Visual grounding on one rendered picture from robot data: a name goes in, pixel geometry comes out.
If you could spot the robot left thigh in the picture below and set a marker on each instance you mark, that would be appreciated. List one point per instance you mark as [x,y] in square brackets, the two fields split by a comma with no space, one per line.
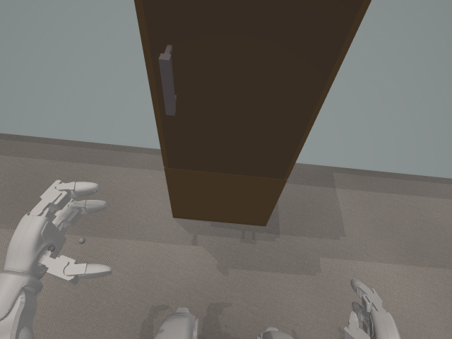
[178,325]

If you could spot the robot right hand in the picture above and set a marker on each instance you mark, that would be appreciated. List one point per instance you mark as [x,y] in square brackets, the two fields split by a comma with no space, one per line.
[377,323]

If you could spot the robot left hand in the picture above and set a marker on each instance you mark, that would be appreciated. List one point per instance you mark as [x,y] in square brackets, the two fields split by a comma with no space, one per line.
[28,249]

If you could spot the robot left forearm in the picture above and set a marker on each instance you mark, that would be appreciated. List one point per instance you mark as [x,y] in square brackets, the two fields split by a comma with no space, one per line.
[18,304]

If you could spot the handle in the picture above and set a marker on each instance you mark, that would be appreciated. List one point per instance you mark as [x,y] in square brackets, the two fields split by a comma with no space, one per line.
[165,62]

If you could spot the cupboard door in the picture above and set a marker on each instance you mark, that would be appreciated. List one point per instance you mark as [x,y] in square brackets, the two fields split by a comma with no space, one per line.
[248,75]

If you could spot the left robot shin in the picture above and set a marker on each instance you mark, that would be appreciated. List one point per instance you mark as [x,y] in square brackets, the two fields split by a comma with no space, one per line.
[182,309]

